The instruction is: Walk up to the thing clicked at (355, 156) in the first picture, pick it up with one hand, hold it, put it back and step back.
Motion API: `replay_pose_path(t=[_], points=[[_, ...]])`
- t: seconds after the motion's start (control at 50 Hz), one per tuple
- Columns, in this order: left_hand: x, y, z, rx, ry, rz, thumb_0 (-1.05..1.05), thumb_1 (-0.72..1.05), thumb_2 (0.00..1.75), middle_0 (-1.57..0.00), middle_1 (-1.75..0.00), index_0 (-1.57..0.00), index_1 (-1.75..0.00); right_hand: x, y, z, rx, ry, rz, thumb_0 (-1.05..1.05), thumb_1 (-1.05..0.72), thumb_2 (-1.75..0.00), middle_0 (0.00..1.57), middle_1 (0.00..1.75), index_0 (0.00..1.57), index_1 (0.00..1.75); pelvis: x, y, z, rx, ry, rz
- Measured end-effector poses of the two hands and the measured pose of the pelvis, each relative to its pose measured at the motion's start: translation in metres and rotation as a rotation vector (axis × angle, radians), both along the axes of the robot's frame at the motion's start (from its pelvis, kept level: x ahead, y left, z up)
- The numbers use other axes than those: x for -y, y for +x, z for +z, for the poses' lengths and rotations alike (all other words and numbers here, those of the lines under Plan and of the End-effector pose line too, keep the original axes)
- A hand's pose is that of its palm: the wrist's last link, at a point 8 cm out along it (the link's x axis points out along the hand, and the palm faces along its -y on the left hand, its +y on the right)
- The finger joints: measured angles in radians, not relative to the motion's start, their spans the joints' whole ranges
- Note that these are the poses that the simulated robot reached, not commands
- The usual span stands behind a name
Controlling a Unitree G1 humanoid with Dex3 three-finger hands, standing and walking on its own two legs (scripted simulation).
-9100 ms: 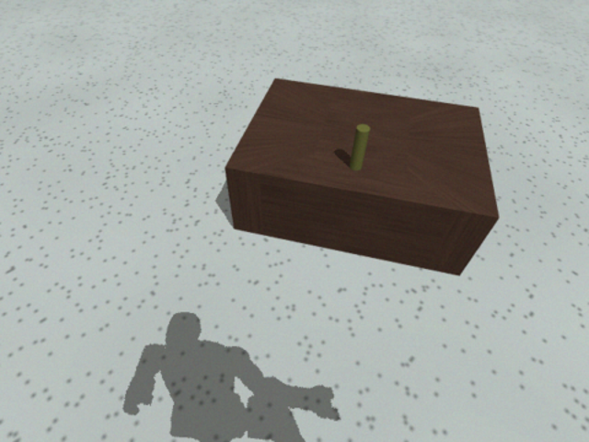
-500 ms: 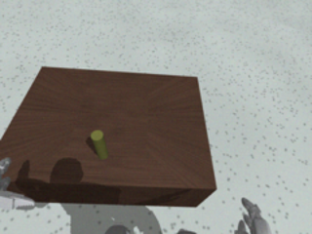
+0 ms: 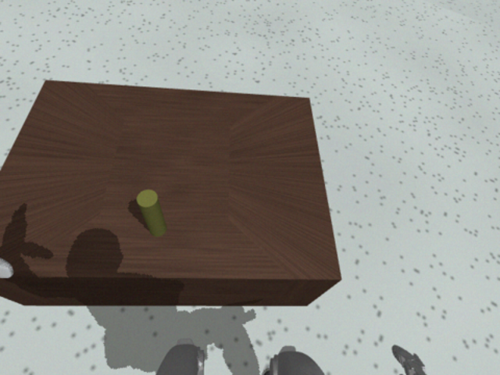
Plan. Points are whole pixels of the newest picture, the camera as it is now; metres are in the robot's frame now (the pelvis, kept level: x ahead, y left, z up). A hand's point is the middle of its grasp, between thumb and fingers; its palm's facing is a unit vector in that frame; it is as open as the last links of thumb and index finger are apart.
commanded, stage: go down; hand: left
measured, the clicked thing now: (153, 215) +0.49 +0.21 -0.27
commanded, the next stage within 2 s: approach in 0.70 s
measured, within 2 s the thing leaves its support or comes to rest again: neither
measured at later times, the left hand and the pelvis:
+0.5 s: hand out of the picture +0.36 +0.39 +0.01, palm faces +0.20 -0.97 -0.12, open 17.5 cm; pelvis +0.01 +0.00 +0.00, yaw +0 degrees
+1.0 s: hand out of the picture +0.37 +0.40 +0.00, palm faces +0.21 -0.98 -0.07, open 17.6 cm; pelvis +0.00 +0.01 -0.02, yaw -1 degrees
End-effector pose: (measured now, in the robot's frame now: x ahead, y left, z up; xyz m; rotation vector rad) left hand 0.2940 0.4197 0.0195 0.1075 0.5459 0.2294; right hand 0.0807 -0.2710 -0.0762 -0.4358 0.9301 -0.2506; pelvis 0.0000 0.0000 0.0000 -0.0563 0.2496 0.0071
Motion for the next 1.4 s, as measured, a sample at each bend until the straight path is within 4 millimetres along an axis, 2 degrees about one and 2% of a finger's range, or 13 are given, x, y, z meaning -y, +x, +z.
replay_pose_path(t=[0.36,0.66,0.86,0.96,1.04,1.14,1.3,1.4], points=[[-0.014,0.028,0.006,0.093,-0.013,-0.002,-0.01,-0.56,0.04,-0.08,-0.04,-0.07,-0.05,0.003,-0.003,-0.002,-0.074,-0.031,-0.003,0.01,-0.88,-0.89,0.2,0.3,0.21,0.3,-0.002,0.005,-0.004,-0.043,-0.012,-0.003],[-0.022,0.035,0.007,0.13,-0.019,-0.002,-0.01,-0.58,0.05,-0.09,-0.05,-0.07,-0.07,-0.003,0.0,-0.004,-0.089,-0.036,0.007,0.01,-0.89,-0.89,0.2,0.3,0.21,0.3,-0.006,0.004,-0.007,-0.055,-0.02,0.0],[-0.026,0.041,0.007,0.152,-0.023,-0.005,-0.01,-0.59,0.04,-0.09,-0.04,-0.07,-0.07,-0.005,-0.005,-0.006,-0.11,-0.04,0.018,0.01,-0.89,-0.89,0.2,0.3,0.21,0.3,-0.008,0.0,-0.009,-0.065,-0.025,0.0],[-0.026,0.046,-0.002,0.189,-0.038,-0.001,-0.01,-0.6,0.02,-0.1,-0.03,-0.08,-0.06,-0.005,-0.01,-0.012,-0.122,-0.044,0.021,0.01,-0.88,-0.89,0.2,0.3,0.21,0.3,-0.008,-0.002,-0.016,-0.088,-0.027,-0.003],[-0.02,0.053,-0.023,0.261,-0.06,-0.007,-0.01,-0.59,0.01,-0.1,-0.03,-0.08,-0.05,-0.003,-0.012,-0.025,-0.142,-0.047,0.039,0.01,-0.88,-0.89,0.2,0.3,0.21,0.3,-0.008,-0.006,-0.03,-0.126,-0.028,-0.008],[-0.006,0.064,-0.071,0.395,-0.095,-0.022,-0.01,-0.58,0.01,-0.1,-0.04,-0.07,-0.06,-0.002,-0.011,-0.06,-0.168,-0.055,0.075,0.01,-0.87,-0.88,0.2,0.3,0.21,0.3,-0.008,-0.014,-0.066,-0.204,-0.034,-0.016],[0.016,0.084,-0.17,0.571,-0.097,-0.041,-0.01,-0.54,0.05,-0.08,-0.07,-0.06,-0.09,-0.001,-0.009,-0.152,-0.212,-0.064,0.119,0.01,-0.88,-0.89,0.2,0.3,0.21,0.3,-0.003,-0.03,-0.154,-0.315,-0.047,-0.034],[0.027,0.094,-0.219,0.601,-0.096,-0.059,-0.02,-0.55,0.07,-0.07,-0.08,-0.05,-0.11,-0.004,-0.018,-0.21,-0.252,-0.042,0.138,0.01,-0.9,-0.89,0.2,0.3,0.21,0.3,0.001,-0.042,-0.202,-0.341,-0.051,-0.045]])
